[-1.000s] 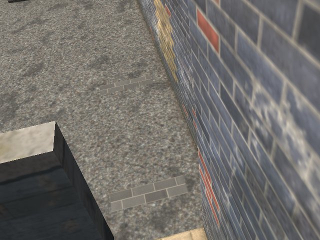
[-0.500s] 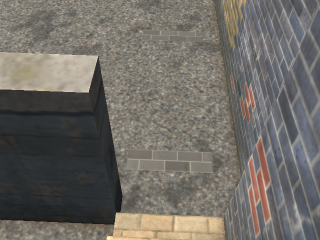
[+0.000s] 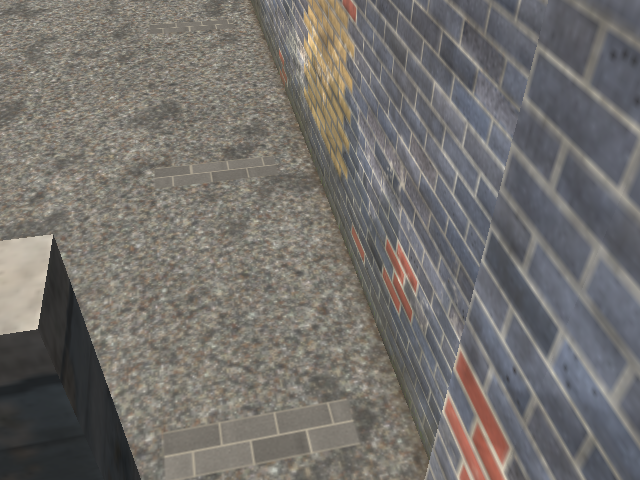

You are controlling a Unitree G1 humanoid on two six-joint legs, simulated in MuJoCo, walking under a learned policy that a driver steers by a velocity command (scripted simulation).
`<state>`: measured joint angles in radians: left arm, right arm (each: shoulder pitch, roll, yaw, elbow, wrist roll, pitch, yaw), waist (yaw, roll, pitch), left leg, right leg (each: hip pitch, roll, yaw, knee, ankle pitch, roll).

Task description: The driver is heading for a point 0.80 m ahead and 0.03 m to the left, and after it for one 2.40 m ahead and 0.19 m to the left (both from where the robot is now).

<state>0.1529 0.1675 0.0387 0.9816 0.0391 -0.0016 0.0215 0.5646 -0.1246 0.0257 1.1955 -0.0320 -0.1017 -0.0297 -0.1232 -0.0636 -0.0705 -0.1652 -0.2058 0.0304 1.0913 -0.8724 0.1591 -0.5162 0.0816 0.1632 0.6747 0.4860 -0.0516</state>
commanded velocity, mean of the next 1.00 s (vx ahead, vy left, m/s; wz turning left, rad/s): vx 0.50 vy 0.00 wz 0.01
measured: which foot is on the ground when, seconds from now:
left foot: down 0.00-0.12, up 0.14-0.48, down 0.50-0.98, up 1.00-1.00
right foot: up 0.00-0.10, down 0.12-0.52, up 0.54-0.94, down 0.96-1.00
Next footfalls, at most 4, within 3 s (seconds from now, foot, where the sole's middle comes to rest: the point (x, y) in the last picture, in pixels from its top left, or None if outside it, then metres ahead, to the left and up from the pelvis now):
0.12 right None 0.14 -0.09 -0.88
0.50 left None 0.32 0.08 -1.10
0.96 right None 0.58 -0.17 -1.31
1.48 left None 0.85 0.04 -1.53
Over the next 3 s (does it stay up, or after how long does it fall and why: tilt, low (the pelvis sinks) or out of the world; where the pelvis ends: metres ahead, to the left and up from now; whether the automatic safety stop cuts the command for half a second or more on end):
stays up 0.97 -0.01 -0.76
